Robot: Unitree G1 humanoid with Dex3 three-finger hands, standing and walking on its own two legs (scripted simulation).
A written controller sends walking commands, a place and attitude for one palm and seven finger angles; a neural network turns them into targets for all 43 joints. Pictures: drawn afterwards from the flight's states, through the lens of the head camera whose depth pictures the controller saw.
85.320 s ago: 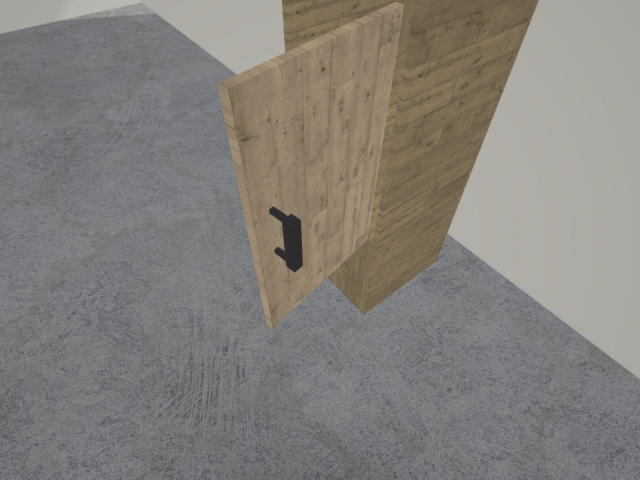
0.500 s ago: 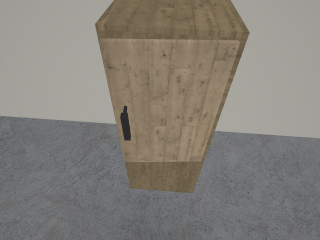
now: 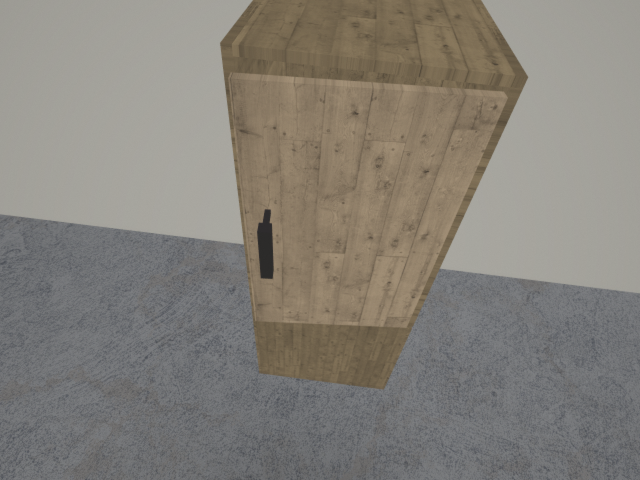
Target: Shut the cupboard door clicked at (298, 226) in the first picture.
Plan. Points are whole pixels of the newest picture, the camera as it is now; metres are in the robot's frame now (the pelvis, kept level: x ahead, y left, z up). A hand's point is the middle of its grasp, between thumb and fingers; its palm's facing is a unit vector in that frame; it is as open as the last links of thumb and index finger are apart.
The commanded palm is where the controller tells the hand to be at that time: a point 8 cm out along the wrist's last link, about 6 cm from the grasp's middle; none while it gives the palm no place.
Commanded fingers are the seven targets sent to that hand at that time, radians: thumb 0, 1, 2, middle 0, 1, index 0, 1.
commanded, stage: shuffle to correct the standing spot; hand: left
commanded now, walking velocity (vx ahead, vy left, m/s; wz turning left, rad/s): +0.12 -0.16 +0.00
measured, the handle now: (267, 244) +0.50 +0.12 -0.04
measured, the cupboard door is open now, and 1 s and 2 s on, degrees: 5 5 5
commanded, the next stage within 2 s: come to a stop and stand still in 0.38 s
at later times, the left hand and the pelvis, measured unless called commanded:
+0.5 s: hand out of the picture +0.08 +0.12 -0.19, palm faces -0.01 -0.99 -0.16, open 7.4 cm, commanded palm none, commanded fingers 0.00 0.90 0.90 -0.20 -0.30 -0.20 -0.30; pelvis +0.06 -0.05 -0.01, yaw -1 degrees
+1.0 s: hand out of the picture +0.08 +0.12 -0.18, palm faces +0.04 -0.98 -0.18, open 7.3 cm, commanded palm none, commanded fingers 0.00 0.90 0.90 -0.20 -0.30 -0.20 -0.30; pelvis +0.07 -0.05 +0.00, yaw +0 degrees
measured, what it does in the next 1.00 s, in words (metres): steps on the spot: left foot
